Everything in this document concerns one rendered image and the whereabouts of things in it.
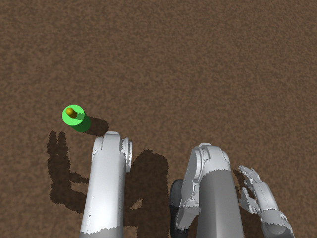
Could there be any bottle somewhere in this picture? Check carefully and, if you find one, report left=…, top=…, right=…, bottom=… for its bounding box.
left=62, top=105, right=91, bottom=132

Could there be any right robot arm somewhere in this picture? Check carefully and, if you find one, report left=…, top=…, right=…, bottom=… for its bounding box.
left=260, top=209, right=295, bottom=238

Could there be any right robot foot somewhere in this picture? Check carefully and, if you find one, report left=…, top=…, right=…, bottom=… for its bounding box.
left=169, top=179, right=189, bottom=238

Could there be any right robot hand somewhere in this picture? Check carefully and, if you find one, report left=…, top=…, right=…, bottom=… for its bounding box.
left=238, top=165, right=279, bottom=216

